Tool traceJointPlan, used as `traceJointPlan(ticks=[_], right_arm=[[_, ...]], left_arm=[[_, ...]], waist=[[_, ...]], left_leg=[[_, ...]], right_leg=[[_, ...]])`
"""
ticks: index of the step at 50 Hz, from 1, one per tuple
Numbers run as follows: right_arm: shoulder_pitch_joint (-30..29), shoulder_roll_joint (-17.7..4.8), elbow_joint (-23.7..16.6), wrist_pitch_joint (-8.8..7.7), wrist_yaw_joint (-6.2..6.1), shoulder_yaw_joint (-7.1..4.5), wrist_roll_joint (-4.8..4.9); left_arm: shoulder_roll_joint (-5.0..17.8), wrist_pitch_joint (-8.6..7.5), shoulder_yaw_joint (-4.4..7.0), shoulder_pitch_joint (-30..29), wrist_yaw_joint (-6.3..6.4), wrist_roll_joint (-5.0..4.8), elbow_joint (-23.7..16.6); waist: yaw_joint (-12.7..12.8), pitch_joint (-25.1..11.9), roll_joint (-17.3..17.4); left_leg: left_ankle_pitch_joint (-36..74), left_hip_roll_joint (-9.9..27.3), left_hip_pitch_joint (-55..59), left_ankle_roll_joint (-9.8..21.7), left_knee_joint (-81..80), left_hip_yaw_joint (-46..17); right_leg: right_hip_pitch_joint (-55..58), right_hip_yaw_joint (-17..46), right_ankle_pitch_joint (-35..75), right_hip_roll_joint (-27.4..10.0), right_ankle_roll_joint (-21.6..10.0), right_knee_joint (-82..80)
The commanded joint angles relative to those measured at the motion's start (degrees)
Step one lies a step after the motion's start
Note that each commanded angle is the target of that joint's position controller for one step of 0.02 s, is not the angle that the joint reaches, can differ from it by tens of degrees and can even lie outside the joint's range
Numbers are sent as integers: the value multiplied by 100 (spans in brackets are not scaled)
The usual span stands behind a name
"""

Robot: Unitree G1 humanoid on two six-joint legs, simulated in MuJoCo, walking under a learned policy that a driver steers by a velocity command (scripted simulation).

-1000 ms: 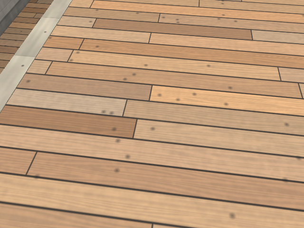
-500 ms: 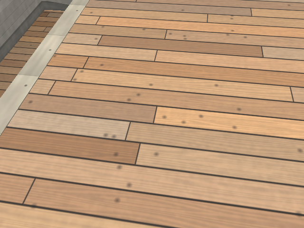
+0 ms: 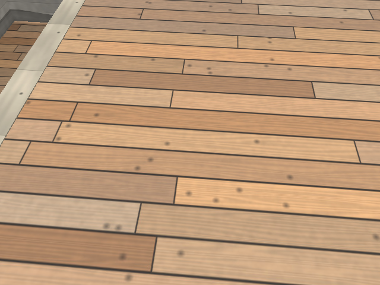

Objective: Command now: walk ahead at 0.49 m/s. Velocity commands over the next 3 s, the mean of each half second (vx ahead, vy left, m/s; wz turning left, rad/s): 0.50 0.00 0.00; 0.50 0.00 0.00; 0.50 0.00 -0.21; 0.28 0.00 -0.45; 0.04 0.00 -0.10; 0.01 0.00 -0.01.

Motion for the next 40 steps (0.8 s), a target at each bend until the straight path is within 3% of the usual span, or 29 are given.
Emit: traceJointPlan(ticks=[1,5,10,12,13,14,15,16,17,18,19,20,21,23,25,28,32,36,40], right_arm=[[-228,-754,-311,-104,-113,-118,7],[241,-914,-213,-27,-203,-145,98],[658,-974,-23,94,-219,-182,153],[605,-1042,-13,155,-232,-217,156],[491,-1083,-37,187,-235,-227,153],[386,-1015,-71,219,-233,-197,126],[333,-791,-190,218,-229,-100,44],[926,-125,-292,93,-174,105,22],[934,-329,-200,-69,-144,77,116],[398,-889,-352,-153,-122,-71,271],[10,-934,-458,-164,-143,-88,279],[-187,-855,-485,-128,-180,-109,199],[-142,-775,-477,-44,-208,-144,141],[69,-508,-409,106,-221,-127,121],[-117,-504,-500,165,-240,-151,94],[-798,-476,-736,159,-236,-168,55],[-1616,-367,-955,114,-168,-126,90],[-2220,-385,-1175,71,-61,-96,141],[-2138,-555,-1265,-9,55,-146,153]], left_arm=[[270,17,80,196,40,72,-242],[164,-52,38,-739,-35,17,-487],[246,-104,16,-1435,-212,-57,-772],[373,-155,55,-1301,-270,-58,-805],[480,-179,111,-987,-278,-53,-742],[683,-193,234,-252,-262,-43,-522],[1097,-204,391,920,-217,-8,-226],[1763,-155,557,1691,-204,83,-73],[1312,-149,429,1776,-226,71,-48],[954,-162,308,1241,-225,39,-137],[742,-148,231,663,-225,30,-281],[559,-139,170,273,-254,47,-341],[422,-153,125,102,-279,81,-343],[410,-178,128,200,-306,98,-211],[576,-195,173,417,-263,103,-75],[646,-140,186,701,-161,88,60],[736,-96,193,1010,-85,33,197],[769,-16,221,1375,-57,-11,425],[882,87,290,1268,-8,-33,486]], waist=[[266,316,436],[-73,310,438],[-278,470,518],[-126,386,595],[87,219,657],[467,-202,611],[909,-1034,307],[817,-1878,-1126],[850,-2253,-1270],[743,-1382,-862],[569,-889,-443],[406,-505,-116],[214,-319,-180],[58,-201,-240],[26,-52,-139],[163,103,-81],[408,287,-113],[579,522,-119],[349,383,-219]], left_leg=[[417,1595,-613,977,-1182,-1178],[501,1512,-90,726,-1087,-914],[356,1875,842,647,-675,-1023],[661,2011,1094,555,-360,-1102],[1339,1971,1104,479,2,-1044],[2283,1699,993,347,877,-812],[2091,1348,170,145,2435,-488],[-102,373,-2277,-322,4799,-65],[-2400,245,-3117,-266,5743,-958],[-2072,615,-3605,-134,6083,-1065],[-1501,947,-3493,-95,5904,-892],[-1092,1142,-3262,-126,5524,-796],[-813,1312,-2907,-148,5172,-812],[-554,1340,-2548,-224,4915,-717],[-196,1363,-2813,-310,4561,-689],[563,1364,-3259,-411,3583,-665],[1375,1165,-3014,-409,2265,-466],[1194,1061,-3154,-318,1643,-441],[440,882,-2615,-56,1304,-327]], right_leg=[[-118,6,926,-238,156,-803],[59,-215,1756,23,201,-2473],[41,-246,1238,188,93,-3340],[374,-297,771,285,-68,-3575],[882,-422,607,426,-165,-3690],[1853,-575,566,624,-308,-3814],[3548,-20,711,124,-629,-3651],[5902,2474,90,-1319,-1530,-3982],[6160,3952,-378,-1623,-1737,-4779],[5451,3148,-398,-1433,-1398,-4821],[4598,2287,34,-1203,-1200,-4922],[3829,1712,437,-946,-1101,-5147],[3322,1275,672,-715,-987,-5355],[2878,840,1115,-521,-1019,-5610],[2868,564,1622,-497,-1083,-5728],[3110,327,1857,-472,-1034,-5807],[3242,37,1471,-355,-888,-5928],[3919,55,1373,-604,-876,-5749],[4400,63,2312,-816,-726,-5173]])
Next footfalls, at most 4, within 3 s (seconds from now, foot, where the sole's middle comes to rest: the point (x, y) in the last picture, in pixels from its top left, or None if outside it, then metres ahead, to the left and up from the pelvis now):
0.30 right None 0.34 -0.17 -0.78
0.86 left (172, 250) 0.65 0.07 -0.78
1.44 right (228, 180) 0.96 -0.16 -0.78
1.88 left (197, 136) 1.23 -0.05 -0.78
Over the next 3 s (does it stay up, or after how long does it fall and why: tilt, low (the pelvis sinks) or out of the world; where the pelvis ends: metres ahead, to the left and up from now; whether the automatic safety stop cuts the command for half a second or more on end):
stays up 1.10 -0.14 -0.01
